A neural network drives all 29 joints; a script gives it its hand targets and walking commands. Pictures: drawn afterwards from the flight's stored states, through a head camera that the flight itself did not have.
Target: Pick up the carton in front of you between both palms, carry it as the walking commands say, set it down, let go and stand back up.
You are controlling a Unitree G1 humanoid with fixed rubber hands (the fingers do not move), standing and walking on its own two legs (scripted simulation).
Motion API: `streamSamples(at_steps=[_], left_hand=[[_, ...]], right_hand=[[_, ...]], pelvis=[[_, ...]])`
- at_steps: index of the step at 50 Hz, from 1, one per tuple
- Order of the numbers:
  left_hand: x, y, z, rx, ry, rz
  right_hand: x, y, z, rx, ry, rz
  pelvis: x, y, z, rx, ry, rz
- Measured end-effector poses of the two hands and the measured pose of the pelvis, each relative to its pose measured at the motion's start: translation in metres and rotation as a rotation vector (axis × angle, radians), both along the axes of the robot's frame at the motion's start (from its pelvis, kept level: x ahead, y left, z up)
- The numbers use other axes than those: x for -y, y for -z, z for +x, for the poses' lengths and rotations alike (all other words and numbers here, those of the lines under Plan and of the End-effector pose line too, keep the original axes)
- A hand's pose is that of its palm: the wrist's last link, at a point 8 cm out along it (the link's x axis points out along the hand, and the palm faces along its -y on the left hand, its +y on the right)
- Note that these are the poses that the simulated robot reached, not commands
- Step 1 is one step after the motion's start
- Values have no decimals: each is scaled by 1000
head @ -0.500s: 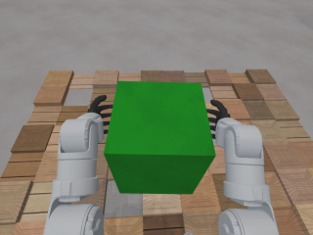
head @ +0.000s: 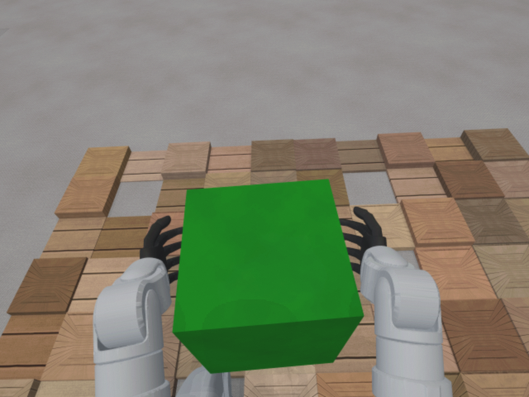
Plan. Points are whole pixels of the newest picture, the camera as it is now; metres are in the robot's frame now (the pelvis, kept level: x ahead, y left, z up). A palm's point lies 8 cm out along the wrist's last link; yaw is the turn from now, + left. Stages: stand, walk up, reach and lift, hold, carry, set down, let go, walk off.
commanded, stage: carry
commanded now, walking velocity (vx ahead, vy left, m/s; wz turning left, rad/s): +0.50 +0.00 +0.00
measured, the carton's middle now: (265, 282) +0.31 +0.01 -0.01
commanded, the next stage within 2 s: none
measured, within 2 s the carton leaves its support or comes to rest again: neither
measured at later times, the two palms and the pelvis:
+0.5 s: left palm (193, 37) +0.67 +0.12 +0.22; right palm (365, 32) +0.65 -0.17 +0.22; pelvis +0.29 -0.01 +0.03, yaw -1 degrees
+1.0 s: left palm (222, 42) +0.94 +0.11 +0.09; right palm (336, 35) +0.95 -0.18 +0.09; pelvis +0.61 -0.04 +0.00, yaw -1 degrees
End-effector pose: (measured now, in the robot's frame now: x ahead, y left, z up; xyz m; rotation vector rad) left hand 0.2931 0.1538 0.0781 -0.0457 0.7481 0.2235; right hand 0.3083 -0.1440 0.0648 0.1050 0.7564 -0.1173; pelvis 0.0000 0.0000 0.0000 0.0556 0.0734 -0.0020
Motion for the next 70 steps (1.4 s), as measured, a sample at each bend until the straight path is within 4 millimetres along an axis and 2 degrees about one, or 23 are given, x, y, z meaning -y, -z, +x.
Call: streamSamples(at_steps=[4,7,9,13,20,22,25,28,30,33,39,43,47,51,53,57,61,66,70], left_hand=[[-4,-6,59,79,26,-4],[-6,-12,115,126,60,2],[-4,-19,152,123,102,11],[9,-52,216,120,171,22],[23,-122,312,151,185,26],[26,-134,336,141,176,27],[31,-144,372,115,160,28],[40,-144,409,90,143,33],[47,-138,433,86,128,42],[54,-118,462,32,110,60],[56,-72,515,-83,61,32],[54,-45,555,-95,32,14],[47,-23,602,-57,21,1],[38,-7,661,20,33,-24],[38,-2,690,31,55,-32],[47,-7,742,14,107,-36],[61,-27,798,40,155,-27],[77,-55,873,88,184,16],[90,-69,931,94,174,60]], right_hand=[[-5,-10,54,83,-1,-5],[-8,-21,103,131,2,-53],[-5,-32,133,129,9,-85],[7,-63,179,122,40,-117],[22,-135,273,152,47,-125],[25,-148,301,144,37,-127],[31,-157,341,119,20,-128],[40,-155,382,96,0,-127],[47,-148,411,96,-18,-125],[54,-126,449,44,-32,-94],[56,-82,512,-70,-35,-58],[54,-55,554,-79,-17,-39],[47,-33,600,-40,2,-25],[39,-21,651,37,36,-28],[38,-20,673,51,55,-59],[46,-25,708,33,98,-74],[59,-44,753,58,123,-92],[76,-72,828,107,99,-121],[89,-82,895,117,57,-127]], pelvis=[[-5,11,60,5,8,-9],[-10,20,105,25,6,4],[-13,16,125,33,12,16],[-18,-1,158,36,15,-4],[-12,-27,228,10,26,-39],[-6,-30,252,5,24,-41],[6,-30,291,4,21,-34],[21,-23,333,9,17,-22],[32,-10,360,15,4,-15],[40,-8,392,11,3,-33],[50,-18,457,-10,0,-23],[50,-21,507,-21,3,-17],[44,-14,565,-24,2,-22],[33,4,632,-3,34,-37],[31,4,656,-3,42,-25],[28,-8,702,-11,52,-43],[29,-18,748,-13,51,-62],[42,-19,812,-5,40,-64],[59,-10,872,7,30,-51]])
